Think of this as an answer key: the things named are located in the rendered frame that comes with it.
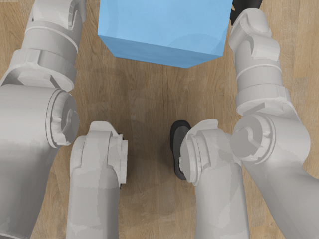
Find robot right shin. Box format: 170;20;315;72
179;119;242;176

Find right robot hand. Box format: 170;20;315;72
230;0;262;25

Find robot left forearm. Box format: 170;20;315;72
0;0;87;92

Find robot right upper arm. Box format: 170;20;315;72
230;112;319;239

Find robot right forearm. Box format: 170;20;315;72
228;8;303;125

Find right robot foot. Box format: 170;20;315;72
170;120;191;180

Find robot left upper arm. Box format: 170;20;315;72
0;84;80;239

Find carton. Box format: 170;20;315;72
98;0;233;68

